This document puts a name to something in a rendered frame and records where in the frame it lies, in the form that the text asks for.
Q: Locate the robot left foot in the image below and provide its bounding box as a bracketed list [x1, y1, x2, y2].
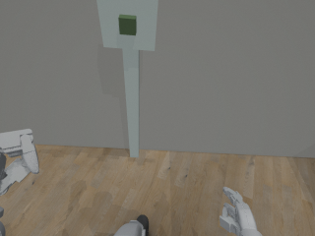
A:
[137, 214, 149, 236]

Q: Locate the panel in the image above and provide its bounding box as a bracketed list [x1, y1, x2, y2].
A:
[96, 0, 158, 158]

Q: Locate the left robot hand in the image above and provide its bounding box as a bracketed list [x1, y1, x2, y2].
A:
[0, 129, 39, 196]

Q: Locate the right robot hand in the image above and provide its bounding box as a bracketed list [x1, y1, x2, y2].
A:
[220, 187, 258, 236]

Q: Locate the button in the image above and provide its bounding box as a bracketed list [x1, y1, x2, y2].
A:
[118, 14, 137, 35]

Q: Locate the left robot shin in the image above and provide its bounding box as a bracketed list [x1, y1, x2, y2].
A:
[129, 220, 144, 227]

